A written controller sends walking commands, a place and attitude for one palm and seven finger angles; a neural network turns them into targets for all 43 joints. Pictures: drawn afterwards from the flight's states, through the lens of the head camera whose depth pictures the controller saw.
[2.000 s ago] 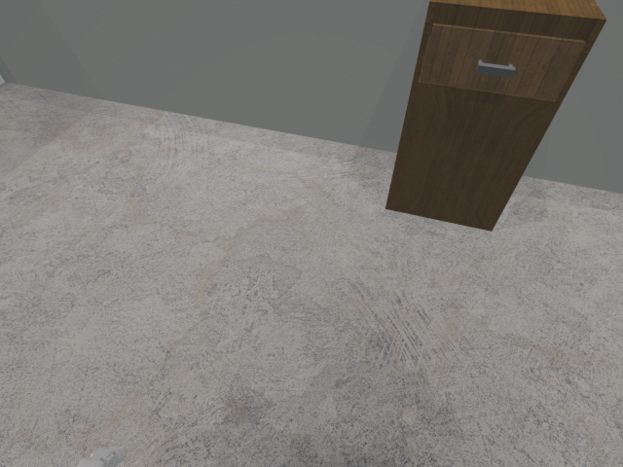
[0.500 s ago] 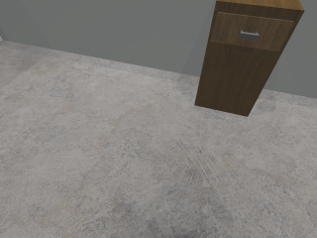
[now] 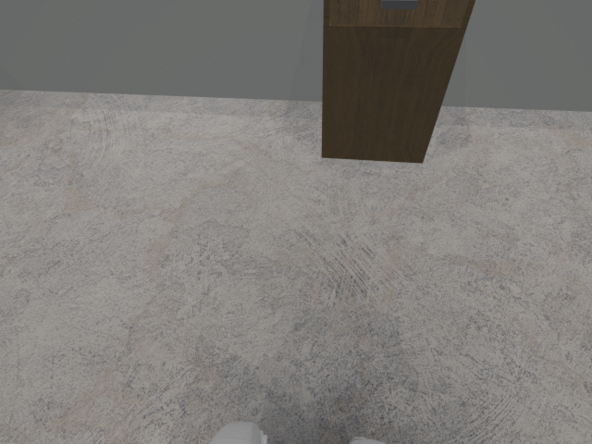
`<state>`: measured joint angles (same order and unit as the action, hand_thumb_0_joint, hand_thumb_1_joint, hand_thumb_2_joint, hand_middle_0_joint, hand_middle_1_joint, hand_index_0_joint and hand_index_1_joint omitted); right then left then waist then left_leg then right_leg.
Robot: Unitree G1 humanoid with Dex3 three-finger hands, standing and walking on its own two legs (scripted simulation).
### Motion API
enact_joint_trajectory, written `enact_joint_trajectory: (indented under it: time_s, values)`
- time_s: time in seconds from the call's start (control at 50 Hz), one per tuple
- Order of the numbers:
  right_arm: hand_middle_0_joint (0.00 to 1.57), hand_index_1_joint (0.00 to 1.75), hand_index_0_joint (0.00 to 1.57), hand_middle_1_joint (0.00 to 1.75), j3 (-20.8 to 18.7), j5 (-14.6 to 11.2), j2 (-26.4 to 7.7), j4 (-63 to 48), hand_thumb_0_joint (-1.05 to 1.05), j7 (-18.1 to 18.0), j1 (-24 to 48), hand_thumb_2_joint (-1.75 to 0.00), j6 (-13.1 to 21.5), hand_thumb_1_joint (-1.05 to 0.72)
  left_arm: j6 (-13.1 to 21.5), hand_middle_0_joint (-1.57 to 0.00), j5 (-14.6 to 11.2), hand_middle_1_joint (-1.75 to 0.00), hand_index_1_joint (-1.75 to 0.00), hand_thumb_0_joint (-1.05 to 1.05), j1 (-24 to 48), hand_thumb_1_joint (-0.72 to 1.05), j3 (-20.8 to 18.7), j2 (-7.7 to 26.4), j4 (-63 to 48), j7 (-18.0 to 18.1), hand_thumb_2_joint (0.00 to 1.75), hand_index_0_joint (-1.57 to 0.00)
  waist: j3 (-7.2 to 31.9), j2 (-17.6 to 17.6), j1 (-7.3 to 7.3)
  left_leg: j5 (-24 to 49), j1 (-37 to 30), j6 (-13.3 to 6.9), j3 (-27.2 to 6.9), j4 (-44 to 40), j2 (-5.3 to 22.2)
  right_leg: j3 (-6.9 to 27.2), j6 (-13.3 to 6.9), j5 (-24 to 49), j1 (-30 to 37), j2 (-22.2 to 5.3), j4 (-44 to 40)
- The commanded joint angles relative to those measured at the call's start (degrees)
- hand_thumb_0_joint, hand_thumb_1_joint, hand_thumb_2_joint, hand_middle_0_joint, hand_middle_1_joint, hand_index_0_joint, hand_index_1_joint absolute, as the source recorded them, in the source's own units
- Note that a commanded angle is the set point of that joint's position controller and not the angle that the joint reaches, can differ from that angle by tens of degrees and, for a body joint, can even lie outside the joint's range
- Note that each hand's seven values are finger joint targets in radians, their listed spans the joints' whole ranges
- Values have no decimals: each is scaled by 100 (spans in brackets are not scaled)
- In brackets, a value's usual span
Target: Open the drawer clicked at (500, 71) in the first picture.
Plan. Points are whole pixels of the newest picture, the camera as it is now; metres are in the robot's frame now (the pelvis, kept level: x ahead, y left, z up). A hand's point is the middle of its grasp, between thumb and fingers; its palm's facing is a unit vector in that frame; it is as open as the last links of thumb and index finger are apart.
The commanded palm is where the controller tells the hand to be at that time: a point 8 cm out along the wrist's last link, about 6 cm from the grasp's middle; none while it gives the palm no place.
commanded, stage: walk to a spot facing it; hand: left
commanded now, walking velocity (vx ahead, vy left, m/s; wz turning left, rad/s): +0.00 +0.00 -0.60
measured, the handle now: (398, 0) +1.35 -0.21 -0.03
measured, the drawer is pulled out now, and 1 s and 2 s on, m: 0.00 0.00 0.00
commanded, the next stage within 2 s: turn to face it in 1.82 s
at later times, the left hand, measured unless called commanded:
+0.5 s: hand (143, 443) +0.13 +0.26 -0.15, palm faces -0.19 -0.96 -0.20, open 7.3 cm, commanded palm none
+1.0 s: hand (315, 277) +0.43 +0.01 -0.17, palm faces -0.62 -0.78 -0.12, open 7.3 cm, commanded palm none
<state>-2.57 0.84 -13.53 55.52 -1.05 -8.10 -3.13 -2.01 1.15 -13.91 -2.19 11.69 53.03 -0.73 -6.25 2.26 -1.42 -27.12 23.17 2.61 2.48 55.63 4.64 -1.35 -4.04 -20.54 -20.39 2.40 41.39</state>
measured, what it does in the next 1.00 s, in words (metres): walks ahead, turning right: left foot, then right foot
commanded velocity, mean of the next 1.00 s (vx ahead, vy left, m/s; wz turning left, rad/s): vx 0.28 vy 0.00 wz -0.57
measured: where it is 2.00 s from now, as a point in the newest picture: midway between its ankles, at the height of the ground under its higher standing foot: (405, 331)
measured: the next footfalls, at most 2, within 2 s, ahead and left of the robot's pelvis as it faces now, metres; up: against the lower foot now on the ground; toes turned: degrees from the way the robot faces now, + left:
left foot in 0.42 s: +0.08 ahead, +0.15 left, +0.00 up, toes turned -12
right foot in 0.94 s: +0.25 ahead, -0.16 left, +0.00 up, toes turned -41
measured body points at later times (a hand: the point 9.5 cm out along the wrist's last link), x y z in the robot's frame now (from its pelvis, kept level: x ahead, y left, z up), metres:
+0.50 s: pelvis +0.04 +0.05 +0.02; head +0.06 +0.08 +0.47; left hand +0.14 +0.31 -0.14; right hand +0.07 -0.22 -0.09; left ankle +0.04 +0.15 -0.72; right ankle +0.01 -0.07 -0.67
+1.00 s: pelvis +0.20 -0.04 -0.01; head +0.27 -0.06 +0.44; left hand +0.46 +0.05 -0.16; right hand -0.03 -0.14 -0.13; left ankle +0.10 +0.14 -0.63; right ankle +0.22 -0.14 -0.72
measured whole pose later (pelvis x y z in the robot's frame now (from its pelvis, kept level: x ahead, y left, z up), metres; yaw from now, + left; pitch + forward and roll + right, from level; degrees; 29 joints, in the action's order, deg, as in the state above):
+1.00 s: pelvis +0.20 -0.04 -0.01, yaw -35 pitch +0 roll -2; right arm -1.3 0.4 -7.9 63.9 -1.1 -29.1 1.3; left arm 2.2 0.7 -2.6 -3.0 12.1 51.8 -2.4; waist -8.1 -1.2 3.7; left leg -28.0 11.3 2.4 9.0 68.6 9.1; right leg -10.0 -6.3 -14.6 -24.8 2.3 39.8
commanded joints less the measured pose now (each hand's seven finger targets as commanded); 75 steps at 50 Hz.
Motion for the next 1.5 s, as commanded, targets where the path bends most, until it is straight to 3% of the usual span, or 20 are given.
enact_joint_trajectory:
  time_s: [0.0,0.28,0.36,0.38,0.4,0.42,0.48,0.54,0.78,0.88,0.9,0.92,0.94,1.06,1.26,1.28,1.3,1.32,1.36,1.48]
  values:
    - [20,30,20,30,-218,10,-667,-546,0,-16,176,-90,191,-90,137,-20,-12,-30,-30,0,-5,90,-332,1228,-489,172,90,-20,710,-900,65,610,914,70,-494,1129,22,2441,-478,1839,843,-1564,-2368]
    - [20,30,20,30,-160,-9,-497,-828,0,44,433,-90,400,-90,238,-20,48,-30,-30,0,-541,90,-443,1268,-266,78,90,-20,836,-1006,-241,186,364,50,-261,-1217,-273,3097,-802,-34,1178,-1237,-2669]
    - [20,30,20,30,-169,-45,-557,-609,0,-11,-596,-90,504,-90,175,-20,-1,-30,-30,0,105,90,-436,1268,-463,23,90,-20,769,-960,305,888,-1999,-113,-124,-3038,-463,2701,-358,-675,-597,-628,-2149]
    - [20,30,20,30,-226,-45,-849,-493,0,-70,-1092,-90,547,-90,187,-20,-6,-30,-30,0,211,90,-376,980,-547,-12,90,-20,918,-123,559,396,-3156,-241,-643,-3645,170,2184,-84,-969,-1568,-164,-1360]
    - [20,30,20,30,-359,57,-1483,-457,0,-88,-1497,-90,547,-90,187,-20,-50,-30,-30,0,281,90,-313,587,-717,-84,90,-20,798,1698,754,-1337,-3429,-693,-2677,-4532,1765,1052,246,-1381,-2624,514,379]
    - [20,30,20,30,-339,41,-1585,-539,0,-81,-1378,-90,541,-90,241,-20,4,-30,-30,0,619,90,-388,800,-902,-108,90,-20,268,1253,688,-1836,-2426,-1113,-3320,-4997,2591,637,393,-1090,-2700,-69,1301]
    - [20,30,20,30,-96,25,-801,-638,0,-63,-598,-90,641,-90,159,-20,109,-30,-30,0,243,90,-461,822,-503,-265,90,-20,-186,351,75,-411,-1376,-650,-1552,-4891,1531,456,553,371,-2248,-410,2477]
    - [20,30,20,30,-27,5,-591,-470,0,-100,-992,-90,757,-90,79,-20,105,-30,-30,0,40,90,-382,541,-380,-277,90,-20,43,530,48,1473,-1752,-550,-425,-4557,1146,314,651,952,-2222,-457,2894]
    - [20,30,20,30,-39,91,-414,420,0,-137,-2459,-90,773,-90,148,-20,61,-30,-30,0,1824,90,-122,152,-654,-322,90,-20,-227,578,576,5147,-3074,-729,943,-3918,1324,-839,344,838,-2012,-384,329]
    - [20,30,20,30,-110,-10,-743,335,0,-81,-2094,-90,753,-90,350,-20,100,-30,-30,0,-189,90,-313,712,-29,-189,90,-20,1101,760,-479,6907,-2013,-367,1414,-793,1308,-1004,-254,970,1658,79,-1016]
    - [20,30,20,30,-52,-120,-447,207,0,-5,-2087,-90,746,-90,397,-20,104,-30,-30,0,-926,90,-435,1294,158,-116,90,-20,1726,-172,-772,3636,-152,-167,1365,961,970,455,-735,1286,3616,-1157,-1133]
    - [20,30,20,30,-28,-161,-138,-58,0,-45,-1912,-90,807,-90,426,-20,-30,-30,-30,0,-1481,90,-519,1723,273,-40,90,-20,2380,-937,-768,-735,1416,92,944,3023,73,3261,-1538,2695,4511,-2800,-1530]
    - [20,30,20,30,-71,-95,-368,-214,0,-51,-1397,-90,843,-90,405,-20,-122,-30,-30,0,-1267,90,-531,1753,194,28,90,-20,2129,-510,-806,-223,1637,-68,1,3012,295,2874,-1486,2960,3804,-2687,-1912]
    - [20,30,20,30,-70,72,51,-74,0,28,-1604,-90,460,-90,534,-20,45,-30,-30,0,325,90,-305,912,-74,116,90,-20,648,-361,460,682,634,123,28,1184,728,1020,-833,1863,150,-1612,-2509]
    - [20,30,20,30,-188,52,-315,-399,0,130,-890,-90,716,-90,468,-20,-2,-30,-30,0,32,90,-391,954,-48,22,90,-20,519,-617,414,1524,-1482,76,479,-2406,37,1194,-371,641,-273,-996,-1632]
    - [20,30,20,30,-292,83,-675,-243,0,63,-1541,-90,757,-90,459,-20,-9,-30,-30,0,-10,90,-350,717,-99,7,90,-20,867,268,715,997,-2536,-90,-195,-2963,528,911,-159,777,-746,-594,-339]
    - [20,30,20,30,-423,202,-1329,-124,0,47,-2232,-90,767,-90,458,-20,-64,-30,-30,0,-146,90,-281,297,-209,-49,90,-20,1249,1880,909,335,-3287,-644,-2185,-3787,2197,-76,212,-951,-1748,129,1673]
    - [20,30,20,30,-350,174,-1211,-44,0,17,-2233,-90,727,-90,470,-20,2,-30,-30,0,18,90,-296,466,-265,-14,90,-20,1255,1828,930,-436,-2948,-829,-3040,-4387,2685,302,239,-1212,-2056,-58,2831]
    - [20,30,20,30,-220,114,-703,-247,0,14,-1410,-90,758,-90,464,-20,43,-30,-30,0,345,90,-365,479,-255,-107,90,-20,299,470,570,-546,-1813,-820,-2109,-4572,2368,348,242,-223,-2291,-631,3458]
    - [20,30,20,30,-164,69,-156,-93,0,-42,-1258,-90,883,-90,189,-20,102,-30,-30,0,-45,90,-363,120,-88,-176,90,-20,418,357,176,2228,-1759,-559,412,-4313,1647,1,512,876,-1970,-923,2954]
